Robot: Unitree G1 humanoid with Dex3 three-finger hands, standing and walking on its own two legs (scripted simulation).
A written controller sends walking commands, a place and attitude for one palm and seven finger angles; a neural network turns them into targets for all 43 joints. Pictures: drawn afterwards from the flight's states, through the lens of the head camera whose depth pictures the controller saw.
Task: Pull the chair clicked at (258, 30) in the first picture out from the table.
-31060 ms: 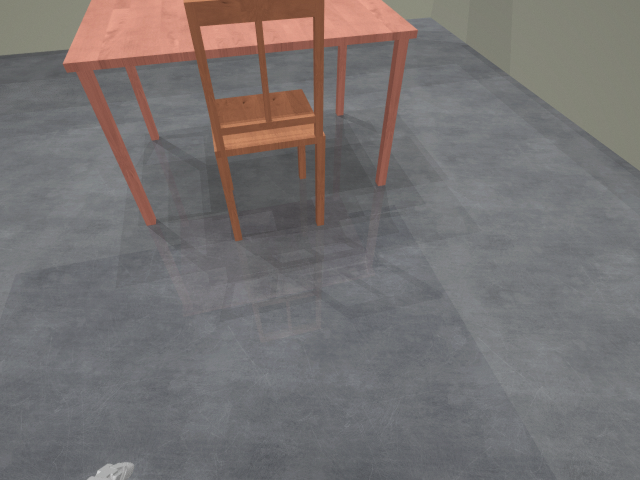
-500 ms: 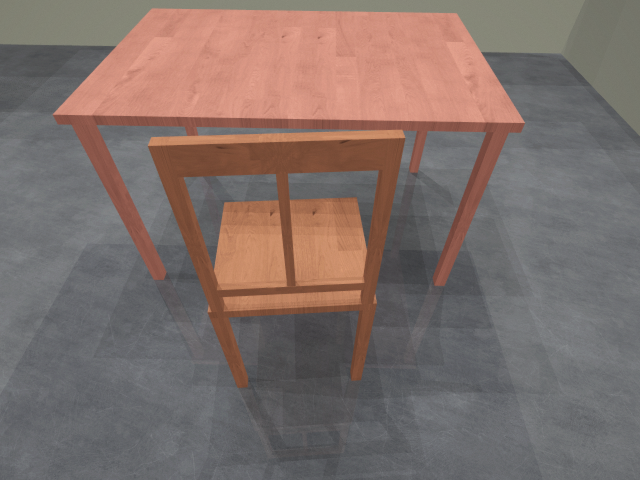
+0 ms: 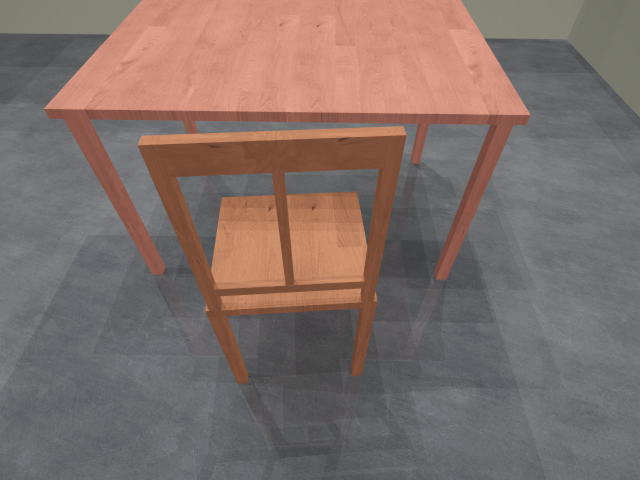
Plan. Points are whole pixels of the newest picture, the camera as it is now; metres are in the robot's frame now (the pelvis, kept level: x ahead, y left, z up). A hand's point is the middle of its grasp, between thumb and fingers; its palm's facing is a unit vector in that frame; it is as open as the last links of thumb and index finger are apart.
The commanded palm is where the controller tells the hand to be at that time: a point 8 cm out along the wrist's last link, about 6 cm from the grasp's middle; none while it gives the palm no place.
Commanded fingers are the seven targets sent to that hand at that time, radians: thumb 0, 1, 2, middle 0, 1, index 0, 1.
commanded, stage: look to check the result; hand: left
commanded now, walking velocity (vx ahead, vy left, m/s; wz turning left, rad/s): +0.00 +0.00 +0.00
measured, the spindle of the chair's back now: (284, 234) +0.54 +0.10 -0.07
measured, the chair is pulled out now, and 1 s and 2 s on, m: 0.21 0.21 0.21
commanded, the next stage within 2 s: take the last steps up to it in 0.42 s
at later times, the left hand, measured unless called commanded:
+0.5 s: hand out of the picture +0.00 +0.16 -0.18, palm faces +0.03 -0.98 -0.19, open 7.3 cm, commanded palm none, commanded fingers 0.00 0.90 0.90 -0.20 -0.30 -0.20 -0.30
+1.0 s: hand out of the picture +0.03 +0.14 -0.19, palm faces +0.10 -0.98 -0.20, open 7.4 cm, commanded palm none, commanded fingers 0.00 0.90 0.90 -0.20 -0.30 -0.20 -0.30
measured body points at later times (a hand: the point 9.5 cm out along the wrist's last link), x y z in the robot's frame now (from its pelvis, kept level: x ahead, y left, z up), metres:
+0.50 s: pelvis +0.01 +0.00 +0.00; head +0.03 -0.01 +0.45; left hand +0.00 +0.21 -0.16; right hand -0.01 -0.21 -0.17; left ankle -0.04 +0.10 -0.75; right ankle -0.02 -0.12 -0.75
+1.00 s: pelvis +0.05 -0.03 -0.02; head +0.08 -0.03 +0.43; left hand +0.02 +0.19 -0.17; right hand +0.00 -0.24 -0.18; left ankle -0.03 +0.09 -0.72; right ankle -0.02 -0.12 -0.75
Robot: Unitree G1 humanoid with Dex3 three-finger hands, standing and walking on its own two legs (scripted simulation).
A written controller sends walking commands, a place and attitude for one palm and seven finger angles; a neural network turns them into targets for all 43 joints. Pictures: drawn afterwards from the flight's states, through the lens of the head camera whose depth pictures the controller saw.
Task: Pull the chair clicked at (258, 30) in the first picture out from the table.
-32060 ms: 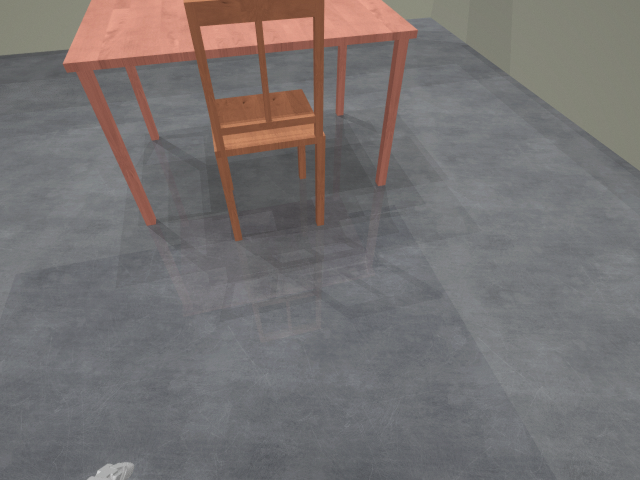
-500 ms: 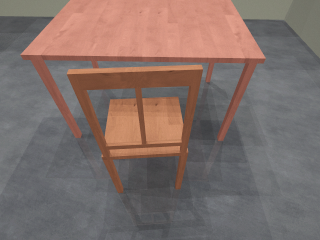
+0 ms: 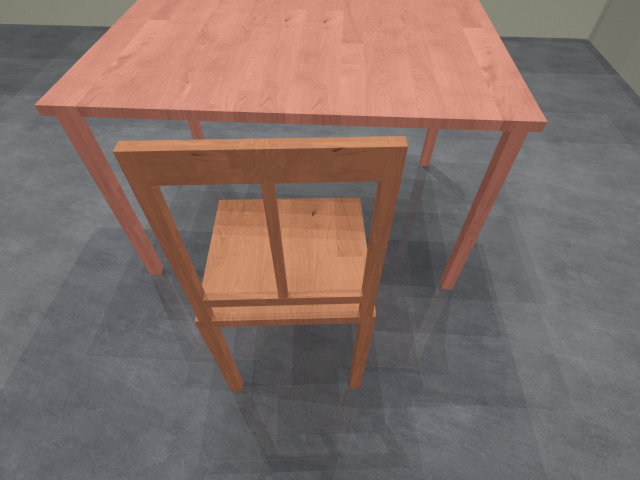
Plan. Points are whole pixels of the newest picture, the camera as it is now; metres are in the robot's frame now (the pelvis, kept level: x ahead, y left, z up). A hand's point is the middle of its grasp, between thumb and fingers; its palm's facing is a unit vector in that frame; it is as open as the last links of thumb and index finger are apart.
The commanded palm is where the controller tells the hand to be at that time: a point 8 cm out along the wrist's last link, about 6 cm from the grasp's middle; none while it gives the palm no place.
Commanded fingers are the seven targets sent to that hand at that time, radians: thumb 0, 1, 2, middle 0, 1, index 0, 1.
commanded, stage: take the last steps up to it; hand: left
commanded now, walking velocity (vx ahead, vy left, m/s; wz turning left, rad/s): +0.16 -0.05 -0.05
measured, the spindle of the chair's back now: (276, 246) +0.49 +0.11 -0.06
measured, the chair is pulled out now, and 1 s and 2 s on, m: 0.21 0.21 0.21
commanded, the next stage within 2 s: come to a stop and stand still in 0.04 s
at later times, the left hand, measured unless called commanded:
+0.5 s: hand out of the picture +0.12 +0.17 -0.16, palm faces +0.01 -0.97 -0.25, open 7.3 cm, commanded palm none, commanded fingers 0.00 0.90 0.90 -0.20 -0.30 -0.20 -0.30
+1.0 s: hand out of the picture +0.13 +0.22 -0.16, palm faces -0.01 -0.97 -0.23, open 7.4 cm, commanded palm none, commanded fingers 0.00 0.90 0.90 -0.20 -0.30 -0.20 -0.30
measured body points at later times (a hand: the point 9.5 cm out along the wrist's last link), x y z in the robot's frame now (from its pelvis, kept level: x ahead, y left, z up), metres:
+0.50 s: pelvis +0.07 -0.01 +0.01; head +0.10 -0.03 +0.46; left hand +0.12 +0.22 -0.14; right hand +0.10 -0.24 -0.16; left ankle +0.06 +0.11 -0.73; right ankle +0.05 -0.12 -0.73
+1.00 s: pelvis +0.05 +0.03 +0.00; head +0.04 +0.04 +0.45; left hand +0.13 +0.27 -0.15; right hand +0.10 -0.21 -0.14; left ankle +0.06 +0.12 -0.73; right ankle +0.05 -0.12 -0.73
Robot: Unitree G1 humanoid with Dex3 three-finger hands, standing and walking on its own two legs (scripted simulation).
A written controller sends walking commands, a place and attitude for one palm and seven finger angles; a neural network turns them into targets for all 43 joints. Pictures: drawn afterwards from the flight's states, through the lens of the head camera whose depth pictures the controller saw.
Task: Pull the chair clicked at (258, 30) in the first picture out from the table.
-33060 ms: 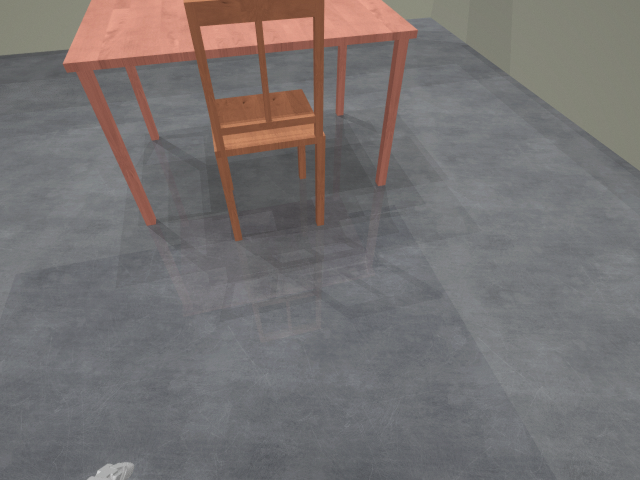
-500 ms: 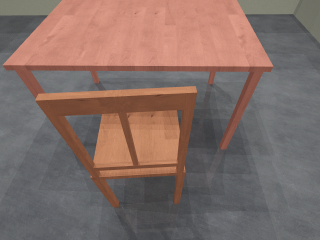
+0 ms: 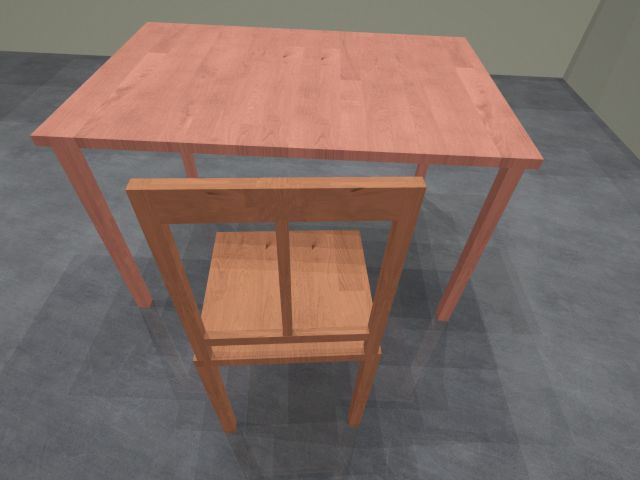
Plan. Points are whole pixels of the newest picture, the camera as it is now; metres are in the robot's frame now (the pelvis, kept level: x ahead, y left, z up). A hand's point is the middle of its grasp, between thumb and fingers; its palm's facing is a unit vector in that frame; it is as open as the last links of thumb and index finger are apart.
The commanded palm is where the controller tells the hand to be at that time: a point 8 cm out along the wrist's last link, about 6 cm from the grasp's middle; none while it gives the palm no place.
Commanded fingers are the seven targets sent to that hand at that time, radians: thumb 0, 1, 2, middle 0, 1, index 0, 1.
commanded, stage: come to a stop and stand still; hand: left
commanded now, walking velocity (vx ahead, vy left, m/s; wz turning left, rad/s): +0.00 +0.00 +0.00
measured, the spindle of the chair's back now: (285, 284) +0.44 +0.08 -0.06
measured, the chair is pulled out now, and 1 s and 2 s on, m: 0.21 0.21 0.21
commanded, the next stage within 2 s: look again from close up in 0.30 s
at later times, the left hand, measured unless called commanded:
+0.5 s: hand out of the picture -0.02 +0.18 -0.17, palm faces +0.01 -0.98 -0.21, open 7.4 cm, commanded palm none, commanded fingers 0.00 0.90 0.90 -0.20 -0.30 -0.20 -0.30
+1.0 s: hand out of the picture +0.05 +0.15 -0.16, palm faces +0.01 -0.98 -0.21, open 7.4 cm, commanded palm none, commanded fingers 0.00 0.90 0.90 -0.20 -0.30 -0.20 -0.30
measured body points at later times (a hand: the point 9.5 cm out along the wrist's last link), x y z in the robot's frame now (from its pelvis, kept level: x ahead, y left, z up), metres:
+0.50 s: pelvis +0.01 +0.00 +0.01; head +0.02 +0.01 +0.46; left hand -0.02 +0.23 -0.15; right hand +0.05 -0.23 -0.14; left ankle +0.00 +0.08 -0.73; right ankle +0.00 -0.15 -0.73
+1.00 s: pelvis +0.03 -0.03 +0.01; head +0.04 -0.03 +0.46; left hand +0.05 +0.21 -0.15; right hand +0.05 -0.25 -0.15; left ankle +0.00 +0.08 -0.73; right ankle +0.00 -0.15 -0.73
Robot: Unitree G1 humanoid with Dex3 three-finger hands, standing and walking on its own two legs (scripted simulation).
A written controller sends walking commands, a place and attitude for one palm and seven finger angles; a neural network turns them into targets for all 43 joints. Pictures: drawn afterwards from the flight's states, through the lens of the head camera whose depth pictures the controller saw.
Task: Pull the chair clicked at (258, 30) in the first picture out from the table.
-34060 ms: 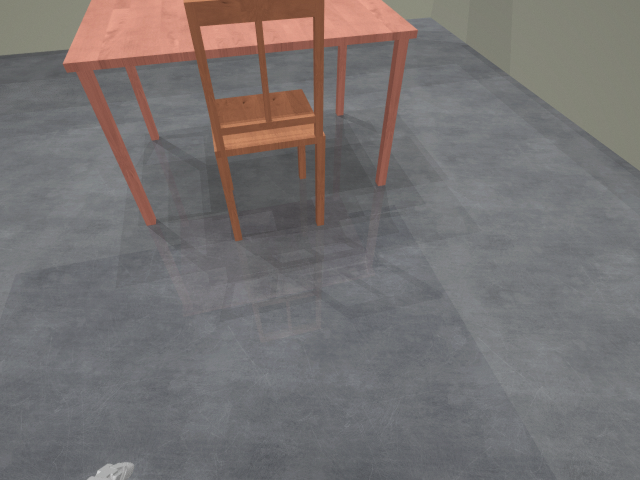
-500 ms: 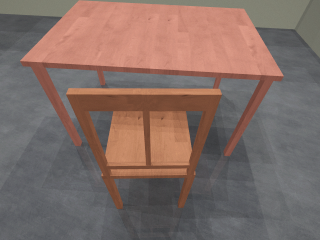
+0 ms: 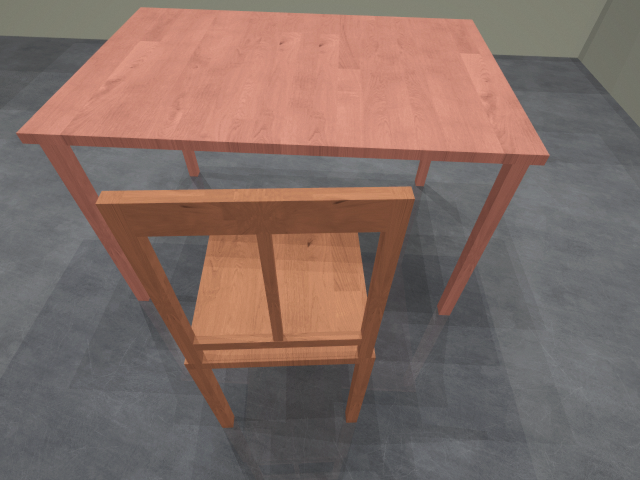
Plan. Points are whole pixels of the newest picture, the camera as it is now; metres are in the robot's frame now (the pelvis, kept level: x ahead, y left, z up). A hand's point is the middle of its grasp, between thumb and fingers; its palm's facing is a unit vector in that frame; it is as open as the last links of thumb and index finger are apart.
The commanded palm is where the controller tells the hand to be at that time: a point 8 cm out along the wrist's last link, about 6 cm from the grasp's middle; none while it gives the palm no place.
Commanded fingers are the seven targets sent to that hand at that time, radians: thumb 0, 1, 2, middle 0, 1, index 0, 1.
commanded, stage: look again from close up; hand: left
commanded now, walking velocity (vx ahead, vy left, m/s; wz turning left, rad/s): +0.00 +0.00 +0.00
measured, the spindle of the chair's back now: (272, 292) +0.41 +0.11 -0.07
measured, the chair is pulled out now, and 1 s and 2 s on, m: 0.21 0.21 0.21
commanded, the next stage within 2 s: raise the hand toward the chair's back in 0.32 s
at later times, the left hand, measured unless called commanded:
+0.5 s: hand out of the picture +0.04 +0.18 -0.14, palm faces +0.19 -0.96 -0.23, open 7.3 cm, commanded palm +0.09 +0.21 -0.07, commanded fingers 0.00 0.78 0.85 -0.19 -0.28 -0.19 -0.28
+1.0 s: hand out of the picture +0.12 +0.18 -0.06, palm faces +0.25 -0.97 -0.08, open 10.6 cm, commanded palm +0.12 +0.22 -0.06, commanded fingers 0.00 0.20 0.60 -0.13 -0.19 -0.13 -0.19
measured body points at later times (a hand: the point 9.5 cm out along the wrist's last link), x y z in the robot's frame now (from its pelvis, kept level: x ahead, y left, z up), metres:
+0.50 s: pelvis -0.02 -0.01 +0.00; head +0.00 -0.01 +0.45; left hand +0.03 +0.23 -0.12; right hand +0.02 -0.24 -0.15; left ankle -0.02 +0.11 -0.74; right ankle -0.03 -0.13 -0.74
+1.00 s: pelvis -0.06 -0.03 -0.11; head +0.01 -0.02 +0.33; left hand +0.10 +0.23 -0.05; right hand +0.20 -0.23 -0.16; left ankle -0.02 +0.11 -0.74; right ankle -0.03 -0.13 -0.74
